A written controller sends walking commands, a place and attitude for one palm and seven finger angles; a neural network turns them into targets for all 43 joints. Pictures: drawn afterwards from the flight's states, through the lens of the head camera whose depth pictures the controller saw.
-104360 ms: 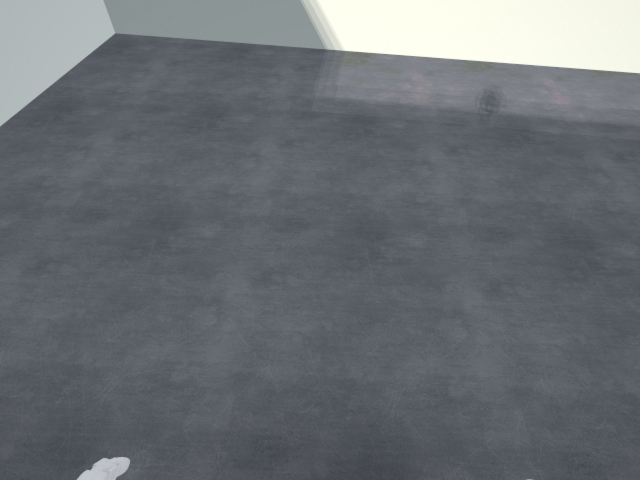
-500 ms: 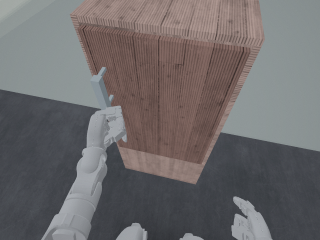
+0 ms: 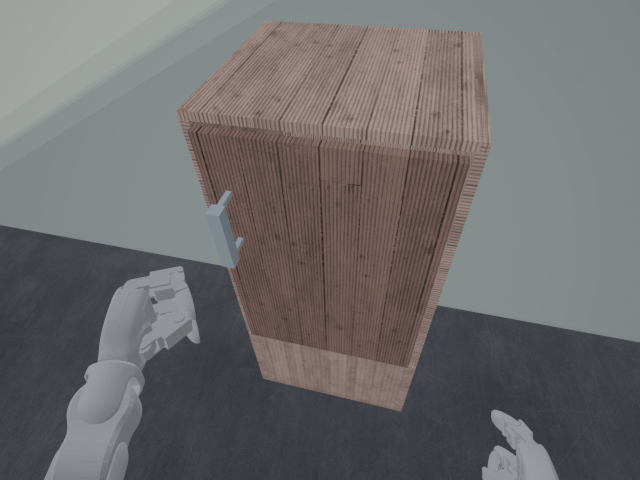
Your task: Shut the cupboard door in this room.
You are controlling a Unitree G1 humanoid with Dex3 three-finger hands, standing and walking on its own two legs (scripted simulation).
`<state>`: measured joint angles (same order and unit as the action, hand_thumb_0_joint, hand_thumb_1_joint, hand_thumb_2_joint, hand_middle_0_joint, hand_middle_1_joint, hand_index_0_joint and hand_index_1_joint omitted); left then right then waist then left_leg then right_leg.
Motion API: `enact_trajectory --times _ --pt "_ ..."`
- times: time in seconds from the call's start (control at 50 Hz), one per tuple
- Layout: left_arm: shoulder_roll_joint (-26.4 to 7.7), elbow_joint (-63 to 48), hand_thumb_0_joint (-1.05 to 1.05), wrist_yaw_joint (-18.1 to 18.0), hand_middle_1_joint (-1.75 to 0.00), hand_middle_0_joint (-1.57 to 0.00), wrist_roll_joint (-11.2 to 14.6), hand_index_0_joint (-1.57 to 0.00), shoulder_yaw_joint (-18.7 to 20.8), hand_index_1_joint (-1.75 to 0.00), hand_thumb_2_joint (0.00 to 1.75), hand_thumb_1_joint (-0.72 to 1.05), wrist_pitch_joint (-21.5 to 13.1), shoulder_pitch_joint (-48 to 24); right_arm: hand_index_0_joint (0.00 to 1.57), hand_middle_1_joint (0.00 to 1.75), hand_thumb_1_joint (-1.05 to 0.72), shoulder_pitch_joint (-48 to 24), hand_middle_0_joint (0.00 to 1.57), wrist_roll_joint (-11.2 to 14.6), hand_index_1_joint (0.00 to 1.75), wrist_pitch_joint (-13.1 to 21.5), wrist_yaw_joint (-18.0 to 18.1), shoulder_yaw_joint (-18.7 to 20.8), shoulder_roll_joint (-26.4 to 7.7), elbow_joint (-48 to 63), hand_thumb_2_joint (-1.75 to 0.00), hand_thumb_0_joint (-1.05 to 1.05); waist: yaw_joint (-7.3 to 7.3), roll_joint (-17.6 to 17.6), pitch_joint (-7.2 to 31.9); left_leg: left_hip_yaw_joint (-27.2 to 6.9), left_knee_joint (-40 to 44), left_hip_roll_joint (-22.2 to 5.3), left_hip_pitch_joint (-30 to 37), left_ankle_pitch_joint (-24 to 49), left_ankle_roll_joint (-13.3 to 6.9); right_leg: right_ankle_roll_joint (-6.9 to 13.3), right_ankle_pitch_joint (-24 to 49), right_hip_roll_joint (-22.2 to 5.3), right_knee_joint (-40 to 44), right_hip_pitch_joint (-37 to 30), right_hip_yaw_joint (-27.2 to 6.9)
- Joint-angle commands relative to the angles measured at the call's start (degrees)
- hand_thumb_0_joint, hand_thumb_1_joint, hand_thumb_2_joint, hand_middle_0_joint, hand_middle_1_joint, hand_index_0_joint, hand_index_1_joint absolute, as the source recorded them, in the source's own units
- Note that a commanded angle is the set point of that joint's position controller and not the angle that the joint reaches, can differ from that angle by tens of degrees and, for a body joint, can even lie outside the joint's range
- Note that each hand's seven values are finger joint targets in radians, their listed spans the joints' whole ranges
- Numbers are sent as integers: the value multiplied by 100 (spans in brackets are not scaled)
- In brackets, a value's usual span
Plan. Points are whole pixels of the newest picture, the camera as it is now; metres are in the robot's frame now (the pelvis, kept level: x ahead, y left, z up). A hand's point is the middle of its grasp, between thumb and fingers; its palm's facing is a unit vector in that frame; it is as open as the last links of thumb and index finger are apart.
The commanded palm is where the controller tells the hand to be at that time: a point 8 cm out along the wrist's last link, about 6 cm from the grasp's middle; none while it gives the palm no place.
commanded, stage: draw the hand back to the body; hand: left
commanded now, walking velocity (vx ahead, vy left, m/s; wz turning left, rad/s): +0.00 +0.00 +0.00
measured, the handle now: (228, 229) +0.51 +0.19 +0.01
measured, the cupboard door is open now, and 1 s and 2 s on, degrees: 0 0 0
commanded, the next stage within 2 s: step back with the hand held close in 0.98 s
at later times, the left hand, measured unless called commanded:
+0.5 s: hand (48, 326) +0.22 +0.27 +0.16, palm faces +0.36 -0.86 -0.37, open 5.3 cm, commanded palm +0.17 +0.32 +0.19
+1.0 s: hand (12, 339) +0.20 +0.28 +0.18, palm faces +0.42 -0.82 -0.39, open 7.4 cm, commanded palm +0.15 +0.32 +0.20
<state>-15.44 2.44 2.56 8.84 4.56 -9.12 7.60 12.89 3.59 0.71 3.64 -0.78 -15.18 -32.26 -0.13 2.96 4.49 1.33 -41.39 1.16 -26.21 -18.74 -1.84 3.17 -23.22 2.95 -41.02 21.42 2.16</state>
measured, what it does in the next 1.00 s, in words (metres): stands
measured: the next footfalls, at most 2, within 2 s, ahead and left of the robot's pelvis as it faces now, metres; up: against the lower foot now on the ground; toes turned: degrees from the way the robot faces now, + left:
none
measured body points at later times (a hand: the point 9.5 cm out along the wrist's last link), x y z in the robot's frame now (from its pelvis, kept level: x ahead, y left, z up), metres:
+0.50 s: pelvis +0.02 +0.03 +0.03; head +0.00 +0.00 +0.48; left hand +0.20 +0.31 +0.19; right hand +0.22 -0.18 -0.06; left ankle +0.03 +0.10 -0.72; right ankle -0.02 -0.08 -0.71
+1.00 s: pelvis +0.01 +0.02 +0.03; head -0.02 +0.00 +0.48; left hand +0.17 +0.32 +0.21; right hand +0.20 -0.20 -0.05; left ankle +0.03 +0.10 -0.72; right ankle -0.02 -0.08 -0.72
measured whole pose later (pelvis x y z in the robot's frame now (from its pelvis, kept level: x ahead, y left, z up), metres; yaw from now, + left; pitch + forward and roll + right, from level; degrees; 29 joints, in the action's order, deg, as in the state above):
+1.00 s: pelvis +0.01 +0.02 +0.03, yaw +0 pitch -4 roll +0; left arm -20.7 -22.6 -5.4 5.0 18.4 -1.9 26.5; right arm 11.0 1.6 4.3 3.2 -1.7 -13.4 -35.6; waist 3.2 3.6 0.3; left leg 1.4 -23.8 2.6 -7.8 -11.8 -3.3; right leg 1.6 -15.2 1.8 -21.8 2.4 1.3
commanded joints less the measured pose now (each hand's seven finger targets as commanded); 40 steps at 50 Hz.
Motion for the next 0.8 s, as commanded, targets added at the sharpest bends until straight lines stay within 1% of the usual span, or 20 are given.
enact_trajectory --times 0.0,0.02,0.04,0.1,0.12,0.14,0.2,0.3,0.32,0.38,0.42,0.44,0.52,0.54,0.58,0.6,0.64,0.7,0.74,0.78 --pt "-853 -1800 0 -576 -117 -100 -282 -100 379 -117 90 90 67 -663 20 30 -90 -855 20 -22 30 177 163 68 -392 941 -90 0 74 -333 528 -236 992 -123 1293 747 -129 -331 1392 -420 1493 -347 -508" --pt "-989 -1868 0 -627 -114 -97 -312 -97 507 -114 90 90 133 -589 20 30 -90 -858 20 -38 30 178 178 66 -417 900 -90 0 114 -310 553 -267 1113 -139 1437 905 -137 -288 1530 -387 1531 -505 -440" --pt "-949 -2012 0 -663 -111 -94 -330 -94 508 -111 90 90 174 -487 20 30 -90 -892 20 -44 30 178 171 35 -382 905 -90 0 116 -146 518 -274 1228 -149 1586 984 -125 -255 1532 -367 1559 -572 -385" --pt "-977 -2222 0 -738 -102 -86 -378 -86 583 -102 90 90 308 -415 20 30 -90 -972 20 -74 30 192 168 -3 -374 875 -90 0 121 -104 228 -344 1542 -191 1863 963 -96 -215 1392 -299 1798 -627 -300" --pt "-1079 -2301 0 -755 -99 -83 -384 -83 693 -99 90 90 344 -355 20 30 -90 -970 20 -96 30 206 172 2 -400 848 -90 0 149 -42 244 -349 1614 -186 1936 1036 -101 -205 1455 -296 1868 -748 -291" --pt "-1034 -2435 0 -774 -96 -81 -401 -81 701 -96 90 90 355 -305 20 30 -90 -988 20 -98 30 227 156 -18 -370 850 -90 0 145 86 244 -359 1686 -201 2033 1111 -78 -191 1493 -298 1885 -823 -267" --pt "-1068 -2649 0 -798 -87 -72 -412 -72 846 -87 90 90 431 -61 20 30 -90 -990 20 -140 30 264 122 -31 -367 829 -90 0 185 15 218 -426 1863 -236 2230 1352 -47 -176 1671 -261 1977 -1001 -203" --pt "-1129 -3165 0 -819 -72 -58 -439 -58 1071 -72 90 90 492 383 20 30 -90 -981 20 -188 30 358 29 -17 -386 799 -90 0 238 169 307 -485 1987 -295 2496 1970 16 -164 2026 -252 2038 -1256 -160" --pt "-1258 -3109 0 -823 -69 -56 -440 -56 1241 -69 90 90 530 559 20 30 -90 -975 20 -201 30 381 23 5 -420 753 -90 0 272 143 232 -477 1991 -295 2469 2066 13 -171 2099 -235 2105 -1268 -176" --pt "-1287 -3381 0 -831 -60 -47 -434 -47 1391 -60 90 90 522 722 20 30 -90 -966 20 -207 30 392 -21 11 -403 759 -90 0 276 79 230 -505 2035 -313 2485 2213 54 -170 2130 -251 2085 -1375 -140" --pt "-1505 -3479 0 -844 -54 -42 -428 -42 1697 -54 90 90 532 974 20 30 -90 -986 20 -221 30 427 -31 50 -442 733 -90 0 337 38 238 -494 2029 -317 2483 2319 43 -184 2206 -231 2144 -1406 -140" --pt "-1418 -3549 0 -838 -51 -39 -416 -39 1660 -51 90 90 526 1011 20 30 -90 -960 20 -203 30 414 -44 42 -408 739 -90 0 308 112 248 -497 2038 -323 2480 2378 65 -177 2200 -261 2102 -1471 -137" --pt "-1722 -3705 0 -876 -39 -28 -399 -28 2109 -39 90 90 484 1239 20 30 -90 -1002 20 -194 30 471 -48 86 -444 711 -90 0 381 147 105 -532 2093 -337 2359 2141 86 -168 2026 -224 2169 -1445 -142" --pt "-1689 -3809 0 -876 -36 -25 -378 -25 2126 -36 90 90 447 1295 20 30 -90 -974 20 -178 30 482 -53 86 -417 719 -90 0 364 201 216 -504 2073 -327 2405 2192 87 -165 2070 -256 2128 -1512 -141" --pt "-1769 -3838 0 -891 -30 -20 -357 -20 2305 -30 90 90 415 1419 20 30 -90 -970 20 -169 30 514 -51 103 -411 706 -90 0 381 160 137 -483 2066 -330 2346 2090 92 -176 2027 -246 2138 -1466 -135" --pt "-1569 -3671 0 -873 -30 -20 -366 -20 2128 -30 90 90 426 1466 20 30 -90 -974 20 -174 30 526 -59 96 -421 683 -90 0 349 114 -63 -469 2087 -311 2265 1974 83 -177 1967 -249 2151 -1381 -129" --pt "-1392 -3488 0 -853 -30 -20 -361 -20 1958 -30 90 90 455 1503 20 30 -90 -953 20 -165 30 523 -61 134 -459 658 -90 0 303 -88 -146 -436 2106 -317 2262 1854 47 -198 1900 -260 2200 -1310 -139" --pt "-1469 -3477 0 -875 -30 -20 -381 -20 1970 -30 90 90 451 1322 20 30 -90 -947 20 -172 30 519 -39 159 -495 660 -90 0 303 -177 -165 -447 2136 -297 2220 1556 6 -210 1699 -264 2228 -1265 -167" --pt "-1561 -3671 0 -900 -30 -20 -397 -20 2010 -30 90 90 404 1212 20 30 -90 -956 20 -179 30 551 -16 164 -497 655 -90 0 324 -13 37 -436 2121 -275 2274 1608 -12 -199 1728 -284 2210 -1395 -181" --pt "-1616 -3775 0 -924 -30 -20 -421 -20 2038 -30 90 90 375 1144 20 30 -90 -993 20 -176 30 589 -5 137 -455 640 -90 0 342 194 -15 -464 2155 -270 2265 1428 3 -189 1591 -275 2218 -1359 -185"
